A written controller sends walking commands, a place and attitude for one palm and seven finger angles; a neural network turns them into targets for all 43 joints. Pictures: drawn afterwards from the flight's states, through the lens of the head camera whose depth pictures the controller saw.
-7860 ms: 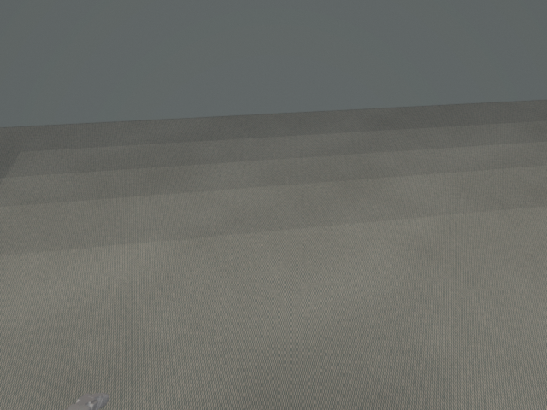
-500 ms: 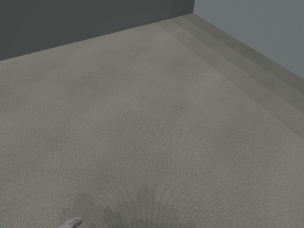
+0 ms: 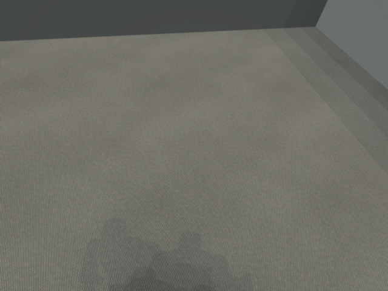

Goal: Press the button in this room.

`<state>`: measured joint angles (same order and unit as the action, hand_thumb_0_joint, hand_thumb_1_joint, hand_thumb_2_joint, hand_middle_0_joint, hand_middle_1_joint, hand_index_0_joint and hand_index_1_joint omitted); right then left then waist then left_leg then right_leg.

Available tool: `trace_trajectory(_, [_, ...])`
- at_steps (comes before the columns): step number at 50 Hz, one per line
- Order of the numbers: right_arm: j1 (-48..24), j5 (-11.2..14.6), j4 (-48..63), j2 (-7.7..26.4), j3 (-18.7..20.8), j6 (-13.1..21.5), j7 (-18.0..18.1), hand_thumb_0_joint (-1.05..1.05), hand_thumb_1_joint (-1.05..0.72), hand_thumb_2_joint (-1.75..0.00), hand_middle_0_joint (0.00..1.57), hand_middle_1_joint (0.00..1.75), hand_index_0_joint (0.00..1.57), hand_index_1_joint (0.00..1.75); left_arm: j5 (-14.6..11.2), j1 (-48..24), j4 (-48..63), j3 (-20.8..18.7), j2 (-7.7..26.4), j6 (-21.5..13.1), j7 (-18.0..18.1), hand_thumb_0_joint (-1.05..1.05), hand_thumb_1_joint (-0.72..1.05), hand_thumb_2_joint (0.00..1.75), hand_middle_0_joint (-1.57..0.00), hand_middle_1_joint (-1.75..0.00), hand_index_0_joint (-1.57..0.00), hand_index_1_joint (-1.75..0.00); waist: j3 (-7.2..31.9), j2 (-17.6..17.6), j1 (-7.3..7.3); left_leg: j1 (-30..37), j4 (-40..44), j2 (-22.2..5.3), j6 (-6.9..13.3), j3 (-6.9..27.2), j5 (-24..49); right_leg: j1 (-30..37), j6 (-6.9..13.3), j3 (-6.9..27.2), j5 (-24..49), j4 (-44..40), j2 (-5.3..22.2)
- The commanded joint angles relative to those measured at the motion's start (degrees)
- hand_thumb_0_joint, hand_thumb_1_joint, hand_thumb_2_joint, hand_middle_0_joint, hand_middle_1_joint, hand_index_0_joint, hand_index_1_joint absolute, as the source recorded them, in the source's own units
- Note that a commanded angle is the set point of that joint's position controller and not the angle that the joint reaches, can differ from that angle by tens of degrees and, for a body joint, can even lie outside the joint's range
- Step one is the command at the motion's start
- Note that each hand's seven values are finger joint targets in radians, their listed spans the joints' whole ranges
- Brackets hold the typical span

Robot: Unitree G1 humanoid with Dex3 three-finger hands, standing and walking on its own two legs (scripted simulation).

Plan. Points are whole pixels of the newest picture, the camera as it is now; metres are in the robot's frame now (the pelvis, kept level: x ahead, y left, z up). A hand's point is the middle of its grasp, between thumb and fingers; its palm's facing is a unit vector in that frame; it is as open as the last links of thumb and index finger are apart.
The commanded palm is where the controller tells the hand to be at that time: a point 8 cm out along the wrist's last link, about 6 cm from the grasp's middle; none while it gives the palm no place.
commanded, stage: turn or walk to find it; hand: left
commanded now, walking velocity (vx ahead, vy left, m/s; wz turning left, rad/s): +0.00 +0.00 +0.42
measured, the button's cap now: out of the picture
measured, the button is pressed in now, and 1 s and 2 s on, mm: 0 0 0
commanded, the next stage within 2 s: none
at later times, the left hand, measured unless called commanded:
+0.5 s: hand out of the picture +0.02 +0.17 -0.13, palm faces +0.22 -0.94 -0.27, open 7.3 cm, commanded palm none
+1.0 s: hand out of the picture -0.11 +0.22 -0.16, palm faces +0.45 -0.86 -0.24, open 7.4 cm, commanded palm none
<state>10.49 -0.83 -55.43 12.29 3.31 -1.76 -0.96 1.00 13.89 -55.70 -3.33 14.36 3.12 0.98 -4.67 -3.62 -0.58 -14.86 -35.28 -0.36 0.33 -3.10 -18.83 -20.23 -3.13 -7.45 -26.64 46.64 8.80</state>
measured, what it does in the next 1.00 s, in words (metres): steps on the spot, turning left: right foot, then left foot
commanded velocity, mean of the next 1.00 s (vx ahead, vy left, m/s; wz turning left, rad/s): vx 0.00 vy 0.00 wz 0.42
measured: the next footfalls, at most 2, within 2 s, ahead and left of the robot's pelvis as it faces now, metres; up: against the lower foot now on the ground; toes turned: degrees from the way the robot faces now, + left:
right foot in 0.38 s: +0.03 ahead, -0.13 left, +0.00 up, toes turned +5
left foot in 0.82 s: -0.07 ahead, +0.11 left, +0.00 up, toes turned +25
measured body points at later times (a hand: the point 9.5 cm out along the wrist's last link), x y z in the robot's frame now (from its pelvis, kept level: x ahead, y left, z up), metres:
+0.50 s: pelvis -0.03 -0.04 +0.01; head +0.00 -0.06 +0.46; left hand +0.01 +0.22 -0.11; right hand +0.07 -0.28 -0.15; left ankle -0.06 +0.10 -0.65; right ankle -0.01 -0.13 -0.72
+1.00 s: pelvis -0.06 +0.00 +0.01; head -0.04 +0.04 +0.46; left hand -0.13 +0.27 -0.14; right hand +0.13 -0.18 -0.12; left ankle -0.11 +0.09 -0.72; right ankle -0.02 -0.14 -0.65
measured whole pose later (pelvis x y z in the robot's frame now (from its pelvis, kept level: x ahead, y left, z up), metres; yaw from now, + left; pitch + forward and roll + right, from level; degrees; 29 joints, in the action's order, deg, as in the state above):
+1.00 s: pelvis -0.06 +0.00 +0.01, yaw +25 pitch -1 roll -1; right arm 9.2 -0.9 -54.8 10.7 1.8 -0.7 0.2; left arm 0.7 12.2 -56.7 -3.5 15.3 3.5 0.6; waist -4.2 -2.2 -0.9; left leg -12.1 -28.6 0.2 2.0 -0.8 -15.9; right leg -25.3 -4.5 -3.2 -25.3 60.5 5.6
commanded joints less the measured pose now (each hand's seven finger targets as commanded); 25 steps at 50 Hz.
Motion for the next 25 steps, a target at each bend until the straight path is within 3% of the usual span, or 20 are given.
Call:
trace_trajectory(1, [2.8,-0.6,2.5,10.8,1.8,1.2,2.2,0.0,-0.9,-0.9,0.2,0.3,0.2,0.3,-0.2,-6.0,5.8,-1.3,4.2,-0.9,0.0,0.0,0.9,0.9,-0.2,-0.3,-0.2,-0.3,3.2,16.5,2.45,5.3,16.9,-16.0,8.9,18.0,28.1,-11.5,-0.6,6.5,-0.9,17.2,-1.8])
trace_trajectory(2, [1.1,-0.5,3.1,10.2,1.5,1.4,2.2,0.0,-0.9,-0.9,0.2,0.3,0.2,0.3,-0.2,-4.1,4.9,-1.4,4.1,-1.1,-0.3,0.0,0.9,0.9,-0.2,-0.3,-0.2,-0.3,3.8,14.2,1.29,5.8,16.5,-14.6,8.2,15.7,28.9,-10.8,-0.9,5.9,1.3,17.5,-2.1])
trace_trajectory(4, [1.5,-0.3,3.1,10.3,1.5,1.7,2.3,0.0,-0.9,-0.9,0.2,0.3,0.2,0.3,-0.2,-3.3,4.2,-1.1,3.8,-1.2,-0.4,0.0,0.9,0.9,-0.2,-0.3,-0.2,-0.3,5.3,11.7,1.38,8.5,15.8,-13.3,8.4,14.4,33.1,-10.1,-1.4,5.9,2.3,15.5,-2.7])
trace_trajectory(7, [2.7,-0.3,3.1,10.6,1.8,1.5,2.2,0.0,-0.9,-0.9,0.2,0.3,0.2,0.3,-0.4,-4.2,4.9,-0.8,3.5,-1.2,-0.2,0.0,0.9,0.9,-0.2,-0.3,-0.2,-0.3,5.5,10.5,2.06,9.6,15.7,-13.7,9.4,16.1,32.0,-9.1,-1.7,5.8,1.4,10.8,-3.6])
trace_trajectory(11, [2.3,-0.6,3.6,10.9,2.3,0.9,1.9,0.0,-0.9,-0.9,0.2,0.3,0.2,0.3,-0.5,-5.0,6.1,-0.7,2.7,-1.2,0.0,0.0,0.9,0.9,-0.2,-0.3,-0.2,-0.3,5.3,12.4,2.46,7.2,15.7,-13.2,9.6,18.8,27.5,-5.5,-1.4,5.7,0.8,3.9,-4.8])
trace_trajectory(14, [0.6,-0.8,4.4,10.9,2.6,0.4,1.6,0.0,-0.9,-0.9,0.2,0.3,0.2,0.3,-0.6,-2.7,6.1,-0.7,2.6,-1.7,0.2,0.0,0.9,0.9,-0.2,-0.3,-0.2,-0.3,5.4,13.0,1.51,3.0,14.5,-12.0,9.0,20.9,25.3,1.1,-0.7,4.9,2.1,-5.5,-6.5])
trace_trajectory(16, [-0.4,-0.5,5.0,10.8,2.7,0.3,1.5,0.0,-0.9,-0.9,0.2,0.3,0.2,0.3,-0.7,1.0,5.4,-0.9,2.9,-2.2,0.3,0.0,0.9,0.9,-0.2,-0.3,-0.2,-0.3,6.4,11.7,-0.42,-0.9,11.5,-9.8,7.1,20.4,22.0,8.4,-0.5,3.9,9.9,-15.2,-7.1])
trace_trajectory(17, [-0.6,-0.1,5.2,9.5,2.7,0.3,1.2,0.0,-0.9,-0.9,0.2,0.3,0.2,0.3,-0.5,2.7,5.0,-1.2,4.2,-2.6,0.4,0.0,0.9,0.9,-0.2,-0.3,-0.2,-0.3,6.7,9.0,-1.25,-5.2,8.8,-7.6,5.0,19.3,17.3,14.2,-0.1,4.9,14.4,-22.0,-5.7])
trace_trajectory(18, [0.4,0.3,6.0,6.5,2.3,0.4,1.0,0.0,-0.9,-0.9,0.2,0.3,0.2,0.3,0.2,4.0,5.1,-1.9,7.7,-3.2,0.8,0.0,0.9,0.9,-0.2,-0.3,-0.2,-0.3,7.7,-0.7,-1.79,-13.2,0.2,-2.5,1.7,14.2,6.8,20.5,2.7,14.2,12.1,-28.3,3.7])
trace_trajectory(19, [-0.3,0.3,7.6,3.9,1.8,0.4,0.8,0.0,-0.9,-0.9,0.2,0.3,0.2,0.3,0.8,3.6,5.8,-2.7,12.1,-3.4,1.0,0.0,0.9,0.9,-0.2,-0.3,-0.2,-0.3,5.5,-13.2,-2.12,-20.0,-13.0,4.8,-1.8,6.2,-11.9,19.0,9.2,27.1,15.8,-31.8,16.7])
trace_trajectory(20, [-0.5,-0.6,6.9,7.0,2.7,-0.7,1.1,0.0,-0.9,-0.9,0.2,0.3,0.2,0.3,0.0,2.4,6.8,-2.8,11.2,-3.4,1.1,0.0,0.9,0.9,-0.2,-0.3,-0.2,-0.3,5.2,-12.2,-2.38,-17.9,-23.4,2.1,-1.4,9.8,-13.4,10.5,11.8,27.8,11.3,-34.2,18.5])
trace_trajectory(21, [-1.3,-0.4,6.2,7.2,3.1,-1.3,0.7,0.0,-0.9,-0.9,0.2,0.3,0.2,0.3,0.1,-0.9,7.5,-2.5,10.1,-3.2,1.1,0.0,0.9,0.9,-0.2,-0.3,-0.2,-0.3,1.6,-8.4,-0.88,-17.1,-30.3,1.2,-1.3,9.9,-10.4,4.8,11.8,25.4,5.8,-35.3,16.1])
trace_trajectory(22, [0.0,-0.5,5.1,7.2,3.1,-1.5,0.3,0.0,-0.9,-0.9,0.2,0.3,0.2,0.3,0.1,-4.4,8.1,-2.1,8.2,-3.0,1.2,0.0,0.9,0.9,-0.2,-0.3,-0.2,-0.3,0.1,-4.9,1.06,-16.9,-33.3,0.1,-1.4,9.2,-7.2,2.7,10.9,20.7,5.9,-34.5,13.6])
trace_trajectory(23, [1.7,-0.6,3.9,6.4,2.9,-1.5,-0.1,0.0,-0.9,-0.9,0.2,0.3,0.2,0.3,0.3,-6.8,8.5,-1.5,6.6,-3.3,1.1,0.0,0.9,0.9,-0.2,-0.3,-0.2,-0.3,-0.4,-3.8,2.38,-16.0,-34.6,-0.6,-2.1,7.6,-3.7,2.9,9.6,14.4,10.4,-32.5,10.3])
trace_trajectory(25, [3.5,-0.5,2.9,5.5,2.5,-1.5,-0.2,0.0,-0.9,-0.9,0.2,0.3,0.2,0.3,0.3,-5.6,8.2,-1.1,5.7,-3.8,1.0,0.0,0.9,0.9,-0.2,-0.3,-0.2,-0.3,1.9,-5.1,2.24,-15.7,-34.1,-0.5,-3.3,5.7,-1.4,6.6,8.9,8.9,17.7,-30.4,8.3])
